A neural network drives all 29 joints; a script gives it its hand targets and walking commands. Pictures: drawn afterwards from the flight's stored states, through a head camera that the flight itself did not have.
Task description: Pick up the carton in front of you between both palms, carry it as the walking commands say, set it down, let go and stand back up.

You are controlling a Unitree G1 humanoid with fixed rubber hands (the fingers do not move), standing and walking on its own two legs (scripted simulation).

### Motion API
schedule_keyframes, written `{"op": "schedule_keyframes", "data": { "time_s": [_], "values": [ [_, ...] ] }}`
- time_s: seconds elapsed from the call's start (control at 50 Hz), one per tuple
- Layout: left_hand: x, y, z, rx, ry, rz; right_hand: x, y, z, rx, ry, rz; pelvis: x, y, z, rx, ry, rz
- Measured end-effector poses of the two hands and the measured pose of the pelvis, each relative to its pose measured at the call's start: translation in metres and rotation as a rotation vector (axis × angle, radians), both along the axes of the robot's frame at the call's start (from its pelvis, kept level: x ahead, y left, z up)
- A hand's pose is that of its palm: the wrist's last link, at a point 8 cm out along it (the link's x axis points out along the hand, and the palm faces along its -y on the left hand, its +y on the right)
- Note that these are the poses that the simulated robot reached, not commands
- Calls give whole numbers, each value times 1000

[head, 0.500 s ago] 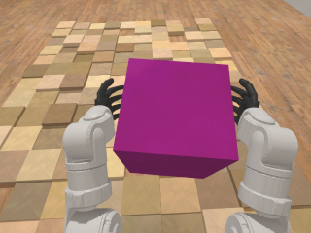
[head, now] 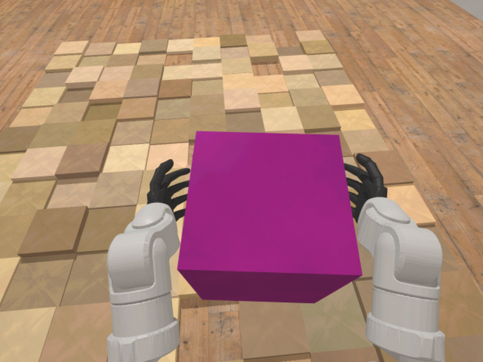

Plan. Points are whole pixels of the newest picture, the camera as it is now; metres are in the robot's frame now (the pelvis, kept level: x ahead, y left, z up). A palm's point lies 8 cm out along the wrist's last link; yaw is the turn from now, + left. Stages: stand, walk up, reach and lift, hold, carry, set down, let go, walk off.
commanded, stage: carry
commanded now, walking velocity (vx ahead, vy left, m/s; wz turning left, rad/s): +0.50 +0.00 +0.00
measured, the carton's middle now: (262, 227) +0.34 +0.00 +0.04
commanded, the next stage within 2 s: none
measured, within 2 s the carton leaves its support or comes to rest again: neither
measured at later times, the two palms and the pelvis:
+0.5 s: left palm (181, 71) +0.68 +0.17 +0.14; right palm (318, 69) +0.68 -0.13 +0.14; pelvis +0.34 +0.03 +0.01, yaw -1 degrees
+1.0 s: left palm (182, 9) +0.96 +0.20 +0.17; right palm (291, 5) +0.99 -0.10 +0.16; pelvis +0.66 +0.03 +0.05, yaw +0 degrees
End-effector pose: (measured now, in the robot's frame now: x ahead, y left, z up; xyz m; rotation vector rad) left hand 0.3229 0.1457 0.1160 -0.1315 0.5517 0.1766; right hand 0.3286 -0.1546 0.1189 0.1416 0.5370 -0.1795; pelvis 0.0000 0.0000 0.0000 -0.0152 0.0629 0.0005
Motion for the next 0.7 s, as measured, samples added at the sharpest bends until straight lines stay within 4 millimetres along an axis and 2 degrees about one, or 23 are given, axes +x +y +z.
{"op": "schedule_keyframes", "data": {
  "time_s": [0.08, 0.16, 0.26, 0.34, 0.44, 0.52, 0.64, 0.7],
  "values": [
    [48, 9, 5, 20, 2, 35, 61, 9, 3, -11, -1, 56, 49, -7, 2, -11, 0, -7],
    [96, 14, 23, 6, -21, 52, 114, 13, 23, -3, -21, 54, 97, -11, 13, 8, 9, -6],
    [171, 10, 49, 19, -43, 27, 179, 9, 43, -4, -43, 26, 164, -5, 22, 27, 24, -11],
    [236, 9, 55, 29, -38, -9, 234, 8, 46, 1, -38, 6, 223, 6, 20, 26, 26, -21],
    [315, 18, 37, 7, 12, -27, 308, 18, 35, -15, 13, -11, 300, 21, 14, 58, 32, -24],
    [372, 21, 15, 1, 60, -57, 356, 21, 16, -13, 65, -48, 345, 33, 12, 66, 42, -22],
    [424, 9, -10, -58, 126, -60, 395, 10, -10, 18, 136, -108, 414, 34, 23, 31, 42, -14],
    [453, 9, -10, -19, 112, -64, 430, 9, -13, 24, 125, -91, 457, 27, 24, 10, 25, -13]
  ]
}}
